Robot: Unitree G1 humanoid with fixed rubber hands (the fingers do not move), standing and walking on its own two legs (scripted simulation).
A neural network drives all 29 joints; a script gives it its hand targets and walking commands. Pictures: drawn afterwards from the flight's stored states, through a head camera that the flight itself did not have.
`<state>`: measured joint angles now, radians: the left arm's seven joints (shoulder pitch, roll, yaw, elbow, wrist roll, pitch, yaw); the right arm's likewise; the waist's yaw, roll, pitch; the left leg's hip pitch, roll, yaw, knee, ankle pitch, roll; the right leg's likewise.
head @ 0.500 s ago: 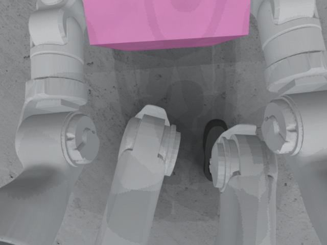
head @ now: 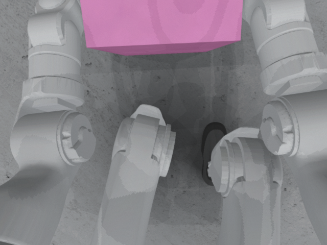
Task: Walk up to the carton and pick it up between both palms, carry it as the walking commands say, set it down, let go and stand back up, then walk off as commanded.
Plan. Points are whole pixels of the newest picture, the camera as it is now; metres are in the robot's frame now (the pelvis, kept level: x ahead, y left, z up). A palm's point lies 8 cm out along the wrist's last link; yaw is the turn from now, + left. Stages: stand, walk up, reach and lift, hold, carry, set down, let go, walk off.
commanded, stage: set down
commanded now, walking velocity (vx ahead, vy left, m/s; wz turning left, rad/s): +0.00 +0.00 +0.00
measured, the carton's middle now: out of the picture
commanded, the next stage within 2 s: none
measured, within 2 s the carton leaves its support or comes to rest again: rests again in 0.10 s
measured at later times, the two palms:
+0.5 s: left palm out of the picture +0.50 +0.26 -0.18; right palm out of the picture +0.57 -0.04 -0.19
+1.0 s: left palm out of the picture +0.50 +0.26 -0.19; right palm out of the picture +0.57 -0.04 -0.20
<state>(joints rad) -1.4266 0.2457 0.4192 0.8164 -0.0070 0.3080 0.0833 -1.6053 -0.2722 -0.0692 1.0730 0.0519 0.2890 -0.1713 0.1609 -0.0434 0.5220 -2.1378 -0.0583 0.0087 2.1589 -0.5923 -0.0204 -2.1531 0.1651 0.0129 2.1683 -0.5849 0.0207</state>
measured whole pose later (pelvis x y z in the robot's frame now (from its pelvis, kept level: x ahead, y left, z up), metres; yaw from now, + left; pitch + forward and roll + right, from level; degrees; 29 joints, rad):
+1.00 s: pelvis +0.01 +0.00 -0.01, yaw +1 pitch +36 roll +1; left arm -1.35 0.25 0.43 0.91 0.03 0.22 -0.01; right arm -1.54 -0.24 -0.15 1.12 -0.02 0.21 -0.13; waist 0.15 -0.04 0.41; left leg -2.21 -0.03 0.02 2.20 -0.61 -0.01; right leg -2.22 0.14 -0.01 2.22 -0.62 0.00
